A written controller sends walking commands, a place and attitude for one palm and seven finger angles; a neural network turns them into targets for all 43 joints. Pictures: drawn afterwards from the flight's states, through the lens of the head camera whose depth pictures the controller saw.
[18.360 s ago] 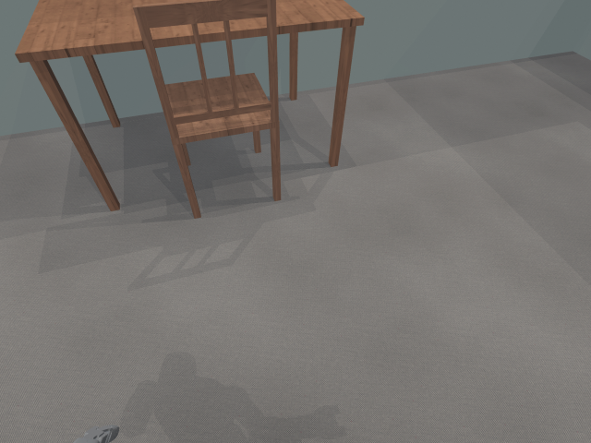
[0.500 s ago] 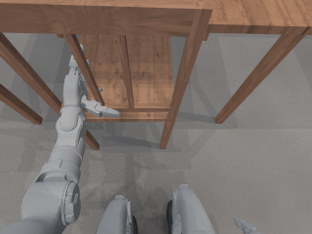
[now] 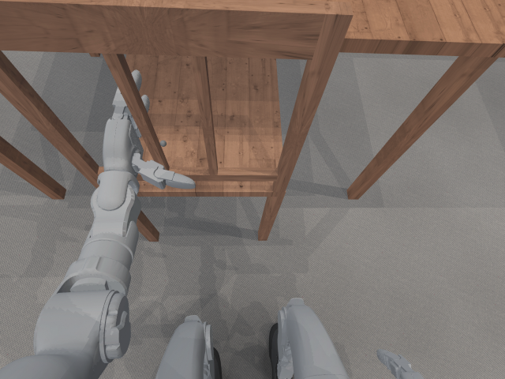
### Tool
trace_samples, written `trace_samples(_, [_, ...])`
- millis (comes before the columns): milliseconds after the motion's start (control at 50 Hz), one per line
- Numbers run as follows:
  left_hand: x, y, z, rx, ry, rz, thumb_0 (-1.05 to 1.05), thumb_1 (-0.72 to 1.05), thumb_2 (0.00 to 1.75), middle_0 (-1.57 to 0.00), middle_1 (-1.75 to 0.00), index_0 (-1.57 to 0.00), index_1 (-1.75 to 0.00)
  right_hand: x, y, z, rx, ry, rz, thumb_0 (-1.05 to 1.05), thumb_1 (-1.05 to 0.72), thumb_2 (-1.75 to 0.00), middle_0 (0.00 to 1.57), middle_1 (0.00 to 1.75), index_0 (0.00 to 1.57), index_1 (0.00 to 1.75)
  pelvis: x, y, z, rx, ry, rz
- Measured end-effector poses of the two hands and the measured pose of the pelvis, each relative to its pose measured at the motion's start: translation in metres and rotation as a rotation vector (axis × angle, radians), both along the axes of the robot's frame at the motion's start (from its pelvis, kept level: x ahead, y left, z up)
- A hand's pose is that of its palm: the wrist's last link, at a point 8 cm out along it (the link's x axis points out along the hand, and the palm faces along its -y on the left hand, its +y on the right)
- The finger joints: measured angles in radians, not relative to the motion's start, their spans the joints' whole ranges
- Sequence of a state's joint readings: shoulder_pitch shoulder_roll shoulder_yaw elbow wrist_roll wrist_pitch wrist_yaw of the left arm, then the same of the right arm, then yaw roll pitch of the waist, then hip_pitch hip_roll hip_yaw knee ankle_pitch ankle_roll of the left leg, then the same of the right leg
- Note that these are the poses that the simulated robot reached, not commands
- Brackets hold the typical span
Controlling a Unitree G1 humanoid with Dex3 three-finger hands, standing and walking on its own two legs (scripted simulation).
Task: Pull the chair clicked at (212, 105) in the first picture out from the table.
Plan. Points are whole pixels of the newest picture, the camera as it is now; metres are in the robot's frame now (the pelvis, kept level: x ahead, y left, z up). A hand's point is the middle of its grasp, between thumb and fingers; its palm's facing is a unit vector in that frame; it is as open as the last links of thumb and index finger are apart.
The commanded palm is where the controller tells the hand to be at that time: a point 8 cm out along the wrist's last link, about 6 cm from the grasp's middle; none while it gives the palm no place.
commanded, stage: hook a spindle and tug to test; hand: left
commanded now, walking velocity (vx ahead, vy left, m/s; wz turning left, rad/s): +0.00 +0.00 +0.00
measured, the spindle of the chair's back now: (145, 126) +0.50 +0.14 +0.03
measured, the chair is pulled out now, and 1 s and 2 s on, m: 0.00 0.01 0.06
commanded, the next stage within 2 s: step backward, pulling the chair out in 1.36 s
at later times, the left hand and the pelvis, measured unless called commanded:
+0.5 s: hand (163, 142) +0.47 +0.11 +0.02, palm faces -0.02 -1.00 -0.02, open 10.2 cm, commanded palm +0.44 +0.15 +0.03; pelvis +0.01 +0.00 +0.00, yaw +0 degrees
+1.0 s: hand (161, 153) +0.45 +0.11 +0.03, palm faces -0.05 -1.00 -0.01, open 5.0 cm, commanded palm +0.41 +0.16 +0.03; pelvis +0.02 +0.00 +0.01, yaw -1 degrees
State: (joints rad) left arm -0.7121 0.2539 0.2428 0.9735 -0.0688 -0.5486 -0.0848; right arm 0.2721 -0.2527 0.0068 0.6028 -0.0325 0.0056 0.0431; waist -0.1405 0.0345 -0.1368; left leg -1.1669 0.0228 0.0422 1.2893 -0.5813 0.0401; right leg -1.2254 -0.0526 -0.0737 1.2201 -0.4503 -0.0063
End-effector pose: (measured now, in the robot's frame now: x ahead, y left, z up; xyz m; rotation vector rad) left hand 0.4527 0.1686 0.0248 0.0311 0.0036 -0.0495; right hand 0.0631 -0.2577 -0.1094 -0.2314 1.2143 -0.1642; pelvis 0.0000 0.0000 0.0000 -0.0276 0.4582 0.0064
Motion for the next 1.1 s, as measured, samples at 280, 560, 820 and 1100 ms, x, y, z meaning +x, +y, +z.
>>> trace_samples(280, [-0.002, -0.001, 0.0, 0.0, 0.004, 0.012, -0.01, -0.45, 0.32, -0.29, -0.77, -0.27, -0.77, 0.002, 0.004, 0.0, 0.012, 0.009, 0.0, 0.0, -0.91, -0.9, 0.2, 0.3, 0.2, 0.3, 0.002, 0.001, 0.002, -0.001, -0.002, 0.001])
trace_samples(560, [-0.001, 0.0, 0.001, -0.005, 0.012, 0.027, 0.0, 0.15, 0.58, -0.45, -1.36, -0.42, -1.36, 0.001, 0.003, 0.002, 0.016, 0.027, -0.012, 0.0, -0.91, -0.9, 0.2, 0.3, 0.2, 0.3, 0.008, 0.002, 0.004, -0.003, 0.002, -0.001])
trace_samples(820, [-0.009, 0.002, 0.004, -0.011, 0.008, 0.014, 0.01, 0.77, 0.84, -0.46, -1.44, -0.44, -1.45, 0.017, 0.006, 0.008, 0.025, -0.006, -0.01, 0.0, -0.91, -0.9, 0.2, 0.3, 0.2, 0.3, 0.016, 0.002, 0.01, -0.003, -0.005, -0.005])
trace_samples(1100, [-0.028, 0.0, 0.004, -0.019, 0.004, -0.005, 0.01, 0.79, 0.81, -0.44, -1.44, -0.43, -1.45, 0.046, 0.01, 0.014, 0.035, -0.077, 0.014, 0.0, -0.91, -0.9, 0.2, 0.3, 0.2, 0.3, 0.023, 0.004, 0.013, 0.0, -0.015, -0.007])
